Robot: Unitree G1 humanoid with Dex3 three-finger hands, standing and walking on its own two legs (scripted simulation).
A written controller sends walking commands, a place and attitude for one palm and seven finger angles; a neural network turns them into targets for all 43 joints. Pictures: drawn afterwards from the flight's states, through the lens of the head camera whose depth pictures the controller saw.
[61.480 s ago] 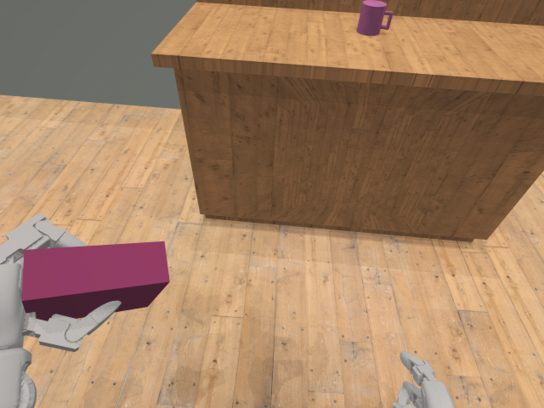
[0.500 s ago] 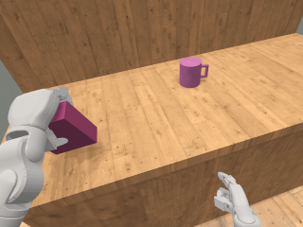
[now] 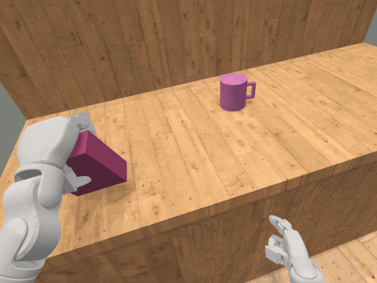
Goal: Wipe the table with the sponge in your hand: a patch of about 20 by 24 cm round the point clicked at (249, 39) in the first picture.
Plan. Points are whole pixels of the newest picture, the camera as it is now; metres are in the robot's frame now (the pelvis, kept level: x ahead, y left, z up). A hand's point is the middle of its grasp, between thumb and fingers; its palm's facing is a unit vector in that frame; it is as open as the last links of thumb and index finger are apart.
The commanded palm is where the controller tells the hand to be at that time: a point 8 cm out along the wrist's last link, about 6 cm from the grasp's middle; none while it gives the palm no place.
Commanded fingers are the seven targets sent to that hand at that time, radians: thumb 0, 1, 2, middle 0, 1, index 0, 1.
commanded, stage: move the sponge above the wiping area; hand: left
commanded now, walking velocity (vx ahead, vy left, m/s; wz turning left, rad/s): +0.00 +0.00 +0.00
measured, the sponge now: (89, 171) +0.25 +0.25 +0.16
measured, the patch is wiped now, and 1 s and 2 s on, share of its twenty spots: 0.10 0.10 0.10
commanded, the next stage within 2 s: turn the palm down, sponge in hand in 1.42 s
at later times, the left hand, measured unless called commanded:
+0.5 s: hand (89, 155) +0.25 +0.24 +0.20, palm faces +0.26 -0.13 -0.96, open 9.3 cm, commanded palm +0.19 +0.24 +0.27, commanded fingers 0.00 0.10 1.30 -1.20 -1.60 -1.20 -1.60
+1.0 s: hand (74, 160) +0.23 +0.25 +0.21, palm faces +0.27 -0.10 -0.96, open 9.3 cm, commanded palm +0.18 +0.26 +0.28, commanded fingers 0.00 0.10 1.30 -1.20 -1.60 -1.20 -1.60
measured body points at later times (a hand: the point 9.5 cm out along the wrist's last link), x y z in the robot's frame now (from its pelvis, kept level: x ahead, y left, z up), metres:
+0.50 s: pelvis +0.00 -0.01 +0.00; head -0.03 -0.06 +0.44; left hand +0.23 +0.24 +0.25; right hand +0.27 -0.17 -0.07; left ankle +0.04 +0.12 -0.74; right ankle +0.01 -0.11 -0.74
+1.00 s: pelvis +0.01 -0.01 +0.00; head -0.03 -0.07 +0.44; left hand +0.21 +0.25 +0.26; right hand +0.27 -0.18 -0.07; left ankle +0.04 +0.12 -0.74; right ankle +0.01 -0.11 -0.74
